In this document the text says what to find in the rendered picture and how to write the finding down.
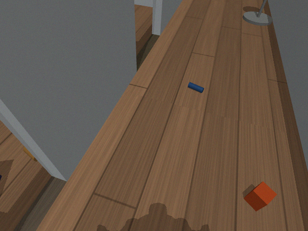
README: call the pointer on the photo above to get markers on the coat stand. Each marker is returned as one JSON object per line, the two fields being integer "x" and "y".
{"x": 258, "y": 18}

